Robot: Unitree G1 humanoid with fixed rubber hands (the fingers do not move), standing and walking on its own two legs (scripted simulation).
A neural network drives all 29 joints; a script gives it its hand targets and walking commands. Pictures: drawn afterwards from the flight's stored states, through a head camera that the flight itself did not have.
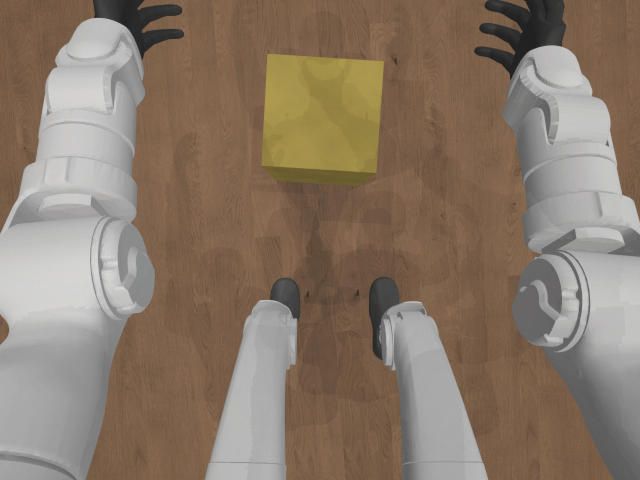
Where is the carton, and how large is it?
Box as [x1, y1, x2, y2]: [261, 54, 383, 185]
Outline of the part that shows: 267,54 261,165 276,180 361,185 374,174 376,170 383,61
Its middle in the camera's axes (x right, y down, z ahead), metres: +0.00 -0.24 +0.83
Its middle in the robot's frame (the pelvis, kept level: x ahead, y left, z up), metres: +0.56 +0.03 -0.53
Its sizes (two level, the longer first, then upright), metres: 0.210 0.200 0.250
